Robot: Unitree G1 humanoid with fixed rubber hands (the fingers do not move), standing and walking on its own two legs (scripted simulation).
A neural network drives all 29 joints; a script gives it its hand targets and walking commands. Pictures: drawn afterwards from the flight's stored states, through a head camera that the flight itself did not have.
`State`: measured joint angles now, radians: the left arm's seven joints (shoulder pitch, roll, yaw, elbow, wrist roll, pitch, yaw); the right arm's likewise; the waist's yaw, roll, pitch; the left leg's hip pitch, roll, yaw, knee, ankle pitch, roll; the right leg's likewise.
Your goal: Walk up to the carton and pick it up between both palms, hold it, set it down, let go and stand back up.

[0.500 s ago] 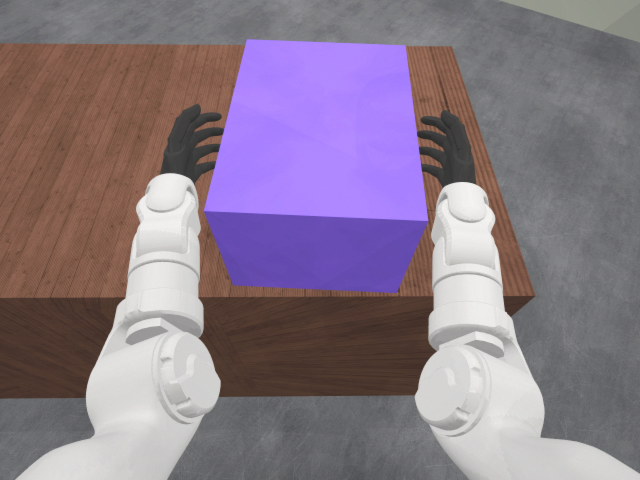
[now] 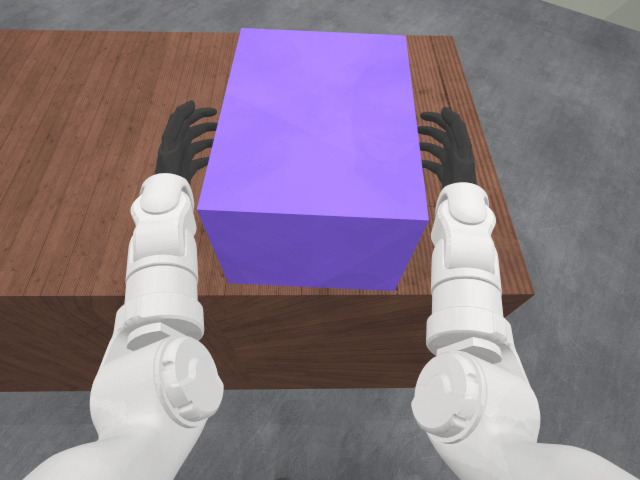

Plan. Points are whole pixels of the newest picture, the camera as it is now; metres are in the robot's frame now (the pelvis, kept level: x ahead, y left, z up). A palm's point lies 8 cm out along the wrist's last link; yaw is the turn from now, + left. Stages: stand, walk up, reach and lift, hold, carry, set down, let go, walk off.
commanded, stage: set down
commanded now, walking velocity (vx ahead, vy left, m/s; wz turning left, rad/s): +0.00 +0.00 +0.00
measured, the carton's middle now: (317, 158) +0.53 +0.00 +0.04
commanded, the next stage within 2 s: none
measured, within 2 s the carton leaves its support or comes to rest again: neither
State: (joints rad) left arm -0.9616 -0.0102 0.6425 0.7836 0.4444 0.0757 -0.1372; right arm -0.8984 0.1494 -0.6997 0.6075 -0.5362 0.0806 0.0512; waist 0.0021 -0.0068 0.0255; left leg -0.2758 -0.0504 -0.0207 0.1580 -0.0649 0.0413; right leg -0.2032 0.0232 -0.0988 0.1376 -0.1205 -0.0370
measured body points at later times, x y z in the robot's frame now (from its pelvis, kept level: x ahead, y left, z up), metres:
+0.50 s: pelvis +0.00 +0.00 +0.00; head +0.11 +0.00 +0.43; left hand +0.48 +0.17 +0.08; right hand +0.47 -0.16 +0.08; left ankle -0.01 +0.09 -0.75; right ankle -0.05 -0.09 -0.75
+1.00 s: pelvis -0.03 +0.02 -0.02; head +0.07 +0.02 +0.42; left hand +0.49 +0.21 +0.12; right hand +0.47 -0.19 +0.09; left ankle -0.01 +0.09 -0.75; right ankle -0.05 -0.09 -0.75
